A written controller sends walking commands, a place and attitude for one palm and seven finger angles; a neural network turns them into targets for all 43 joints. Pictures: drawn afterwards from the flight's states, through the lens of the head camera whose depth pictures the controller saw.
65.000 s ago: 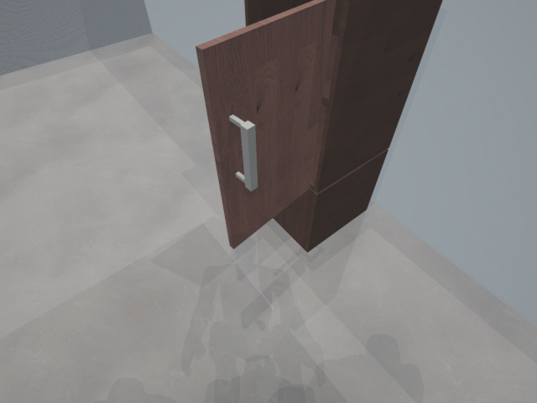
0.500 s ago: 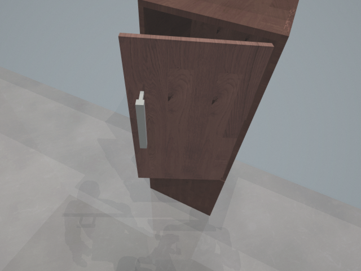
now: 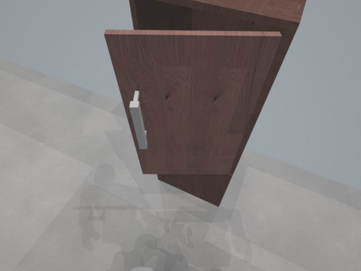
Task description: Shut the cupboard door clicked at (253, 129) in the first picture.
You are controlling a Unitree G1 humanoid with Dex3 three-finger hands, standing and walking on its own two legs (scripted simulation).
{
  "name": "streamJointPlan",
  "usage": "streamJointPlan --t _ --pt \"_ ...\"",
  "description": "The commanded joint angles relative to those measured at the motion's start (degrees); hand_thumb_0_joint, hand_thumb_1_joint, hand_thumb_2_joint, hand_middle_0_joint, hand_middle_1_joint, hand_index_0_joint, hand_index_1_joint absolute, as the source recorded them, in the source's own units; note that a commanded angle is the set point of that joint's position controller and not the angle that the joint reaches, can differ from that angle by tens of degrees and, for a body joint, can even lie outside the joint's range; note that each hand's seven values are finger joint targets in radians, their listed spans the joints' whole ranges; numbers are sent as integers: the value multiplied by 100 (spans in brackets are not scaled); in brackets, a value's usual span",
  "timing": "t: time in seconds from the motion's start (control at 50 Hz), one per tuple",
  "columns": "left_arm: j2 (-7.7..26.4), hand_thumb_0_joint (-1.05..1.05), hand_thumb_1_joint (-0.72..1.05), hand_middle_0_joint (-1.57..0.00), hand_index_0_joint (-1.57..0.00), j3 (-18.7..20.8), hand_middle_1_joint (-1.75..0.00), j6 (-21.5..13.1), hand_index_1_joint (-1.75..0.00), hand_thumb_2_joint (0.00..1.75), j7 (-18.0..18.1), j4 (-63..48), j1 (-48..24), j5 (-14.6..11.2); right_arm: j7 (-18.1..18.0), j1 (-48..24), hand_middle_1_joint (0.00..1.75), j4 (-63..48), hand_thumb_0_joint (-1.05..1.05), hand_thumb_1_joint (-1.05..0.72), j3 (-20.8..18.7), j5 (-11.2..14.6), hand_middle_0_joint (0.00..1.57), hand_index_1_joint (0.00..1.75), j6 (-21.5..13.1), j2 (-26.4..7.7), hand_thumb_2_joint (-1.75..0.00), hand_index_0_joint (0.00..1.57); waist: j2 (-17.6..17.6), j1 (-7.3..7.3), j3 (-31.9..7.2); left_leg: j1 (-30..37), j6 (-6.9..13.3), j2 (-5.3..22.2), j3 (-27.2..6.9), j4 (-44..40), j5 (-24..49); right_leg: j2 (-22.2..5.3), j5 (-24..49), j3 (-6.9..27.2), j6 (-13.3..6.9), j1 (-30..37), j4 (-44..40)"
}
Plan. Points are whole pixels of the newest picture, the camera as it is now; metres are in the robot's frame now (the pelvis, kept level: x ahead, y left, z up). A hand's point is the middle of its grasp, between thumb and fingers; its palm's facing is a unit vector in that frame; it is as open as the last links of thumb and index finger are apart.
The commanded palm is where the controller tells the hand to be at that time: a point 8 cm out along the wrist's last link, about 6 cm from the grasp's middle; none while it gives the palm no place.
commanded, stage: come to a stop and stand still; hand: left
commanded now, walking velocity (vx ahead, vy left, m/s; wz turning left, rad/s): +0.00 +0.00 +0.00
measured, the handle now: (140, 121) +0.47 +0.14 +0.02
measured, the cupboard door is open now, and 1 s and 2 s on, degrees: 25 25 25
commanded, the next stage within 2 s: look again from close up in 0.58 s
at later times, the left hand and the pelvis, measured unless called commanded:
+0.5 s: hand out of the picture +0.01 +0.25 -0.16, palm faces -0.05 -0.97 -0.26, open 7.4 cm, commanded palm none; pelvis -0.04 +0.06 +0.00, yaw -2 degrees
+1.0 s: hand out of the picture -0.03 +0.20 -0.17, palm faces -0.02 -0.99 -0.17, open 7.4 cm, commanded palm none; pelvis -0.01 +0.04 +0.00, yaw -1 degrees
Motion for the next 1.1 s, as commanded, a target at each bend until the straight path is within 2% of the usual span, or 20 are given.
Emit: streamJointPlan --t 0.0,0.02,0.04,0.06,0.08,0.1,0.12,0.14,0.16,0.18,0.2,0.22,0.24,0.26,0.28,0.36,0.46,0.58,0.72,1.08 --pt "643 0 90 -20 -20 52 -30 -286 -30 90 245 -355 569 -107 -1 370 30 -573 0 -90 -119 -20 20 30 -408 -735 -90 20 713 -97 -1142 1245 170 502 150 -722 3293 -883 5502 970 71 -263 427" --pt "938 0 90 -20 -20 123 -30 -297 -30 90 214 -658 460 -57 34 723 30 -675 0 -90 -65 -43 20 30 -400 -455 -90 20 494 -154 -1348 631 331 477 74 -677 2583 -973 5232 885 -16 216 526" --pt "860 0 90 -20 -20 141 -30 -291 -30 90 211 -684 528 -26 23 801 30 -732 0 -90 -25 -27 20 30 -408 -484 -90 20 121 -103 -1223 397 370 504 38 -663 2053 -994 4929 894 -125 93 555" --pt "919 0 90 -20 -20 97 -30 -283 -30 90 187 -745 457 -24 29 913 30 -758 0 -90 -36 -13 20 30 -446 -484 -90 20 290 -191 -1225 505 406 467 -51 -822 2786 -881 4804 700 -131 64 897" --pt "786 0 90 -20 -20 69 -30 -267 -30 90 159 -776 407 -69 27 969 30 -739 0 -90 -43 -42 20 30 -479 -579 -90 20 1095 -154 -1163 837 526 584 -218 -891 4081 -669 3990 452 -36 -293 1227" --pt "721 0 90 -20 -20 15 -30 -227 -30 90 139 -788 352 -107 -2 1035 30 -754 0 -90 -42 -38 20 30 -476 -660 -90 20 1415 -146 -1111 1047 762 892 -680 -1077 5189 -309 2103 234 64 -579 1327" --pt "546 0 90 -20 -20 -32 -30 -153 -30 90 117 -796 303 -127 -27 959 30 -786 0 -90 -25 -20 20 30 -474 -736 -90 20 1489 -68 -898 1033 991 1239 -995 -1464 5583 -59 -344 205 101 -878 1343" --pt "457 0 90 -20 -20 -67 -30 -71 -30 90 91 -794 249 -121 -42 849 30 -829 0 -90 -17 -36 20 30 -461 -755 -90 20 1130 -15 -575 788 1096 1305 -1004 -1634 5083 -30 -964 239 105 -970 1350" --pt "415 0 90 -20 -20 -80 -30 -32 -30 90 65 -770 279 -108 -46 751 30 -886 0 -90 4 -48 20 30 -456 -738 -90 20 927 64 -405 459 1102 1231 -939 -1729 4190 -74 -915 286 96 -861 1126" --pt "427 0 90 -20 -20 -82 -30 -45 -30 90 29 -730 327 -91 -44 519 30 -914 0 -90 38 -55 20 30 -453 -674 -90 20 784 186 -232 153 1004 1032 -808 -1679 3454 -110 -329 317 69 -694 667" --pt "459 0 90 -20 -20 -84 -30 -60 -30 90 0 -660 444 -88 -30 389 30 -958 0 -90 73 -31 20 30 -443 -601 -90 20 602 226 -341 -60 840 840 -729 -1698 2353 -178 201 491 48 -487 192" --pt "515 0 90 -20 -20 -116 -30 -77 -30 90 -19 -636 423 -81 -8 387 30 -978 0 -90 97 -19 20 30 -437 -511 -90 20 413 159 -304 -99 655 628 -603 -1779 1320 -338 319 760 -31 -565 -160" --pt "588 0 90 -20 -20 -139 -30 -75 -30 90 -36 -660 301 -83 16 492 30 -957 0 -90 105 -20 20 30 -437 -469 -90 20 231 33 -151 -123 545 481 -578 -1985 438 -435 -34 944 -101 -820 -321" --pt "620 0 90 -20 -20 -141 -30 -67 -30 90 -47 -695 147 -75 34 590 30 -905 0 -90 83 -39 20 30 -412 -487 -90 20 -91 -38 24 -81 510 410 -564 -2068 -33 -428 -419 982 -112 -1103 -405" --pt "619 0 90 -20 -20 -144 -30 -58 -30 90 -53 -708 36 -60 43 668 30 -836 0 -90 73 -59 20 30 -410 -500 -90 20 -178 -69 158 -108 535 421 -594 -2186 -93 -374 -468 892 -87 -1186 -387" --pt "562 0 90 -20 -20 -145 -30 -35 -30 90 -51 -683 251 -56 62 785 30 -726 0 -90 94 -71 20 30 -459 -641 -90 20 -57 2 -21 -211 591 580 -835 -2625 -579 -271 -374 792 8 -987 -270" --pt "495 0 90 -20 -20 -177 -30 -46 -30 90 -68 -494 466 -57 54 797 30 -566 0 -90 113 -58 20 30 -479 -645 -90 20 287 38 -116 -211 592 633 -884 -2840 -733 -253 -154 727 25 -909 -244" --pt "396 0 90 -20 -20 -227 -30 -117 -30 90 -73 -189 626 -62 31 916 30 -298 0 -90 144 -21 20 30 -519 -524 -90 20 166 17 -286 127 579 597 -772 -2733 -159 -342 249 780 35 -830 -421" --pt "330 0 90 -20 -20 -273 -30 -199 -30 90 -53 173 731 -85 -6 980 30 35 0 -90 201 20 20 30 -592 -402 -90 20 87 -22 -407 628 518 505 -456 -2342 1173 -478 893 889 66 -776 -577" --pt "347 0 90 -20 -20 -233 -30 -221 -30 90 -33 338 598 -80 -63 797 30 282 0 -90 207 8 20 30 -599 -318 -90 20 90 14 -285 788 459 519 -329 -2142 1934 -513 1495 855 64 -548 -644"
